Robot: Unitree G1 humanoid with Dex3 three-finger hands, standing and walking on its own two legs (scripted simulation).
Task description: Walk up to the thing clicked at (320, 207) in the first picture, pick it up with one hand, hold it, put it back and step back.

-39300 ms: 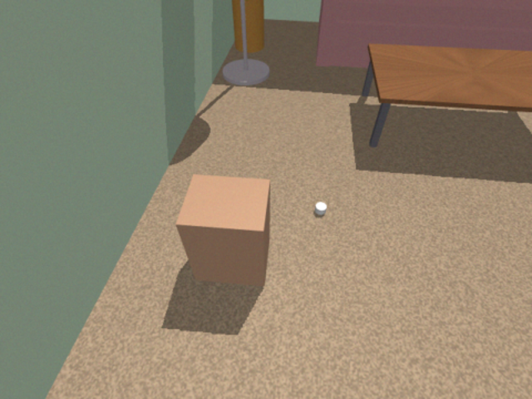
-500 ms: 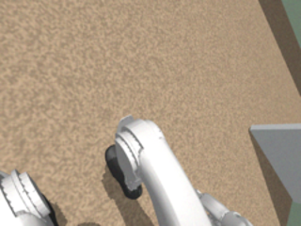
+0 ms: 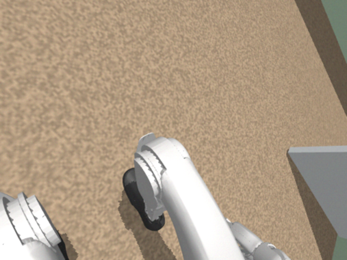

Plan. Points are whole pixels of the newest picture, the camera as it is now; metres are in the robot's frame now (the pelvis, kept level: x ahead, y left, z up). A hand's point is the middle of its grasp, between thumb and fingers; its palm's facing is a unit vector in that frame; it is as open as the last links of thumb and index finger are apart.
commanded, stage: settle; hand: left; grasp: from above
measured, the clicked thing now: out of the picture +0.48 +0.36 -0.30
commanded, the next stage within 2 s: lift in 1.00 s
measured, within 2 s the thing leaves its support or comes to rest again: leaves its support in 0.34 s
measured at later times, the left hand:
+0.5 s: hand out of the picture +0.46 +0.36 -0.23, palm faces -0.38 -0.15 -0.91, open 5.9 cm
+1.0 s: hand out of the picture +0.46 +0.36 -0.15, palm faces -0.42 -0.12 -0.90, open 5.6 cm
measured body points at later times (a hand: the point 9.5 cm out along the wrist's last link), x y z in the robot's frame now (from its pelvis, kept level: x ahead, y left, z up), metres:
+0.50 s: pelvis +0.00 +0.00 +0.00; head +0.28 +0.14 +0.33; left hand +0.48 +0.37 -0.18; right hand +0.07 -0.25 -0.05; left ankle +0.06 +0.13 -0.28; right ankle +0.12 -0.12 -0.28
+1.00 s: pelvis +0.00 -0.01 +0.01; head +0.24 +0.11 +0.37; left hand +0.48 +0.37 -0.10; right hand +0.09 -0.27 -0.08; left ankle +0.06 +0.13 -0.28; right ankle +0.12 -0.12 -0.28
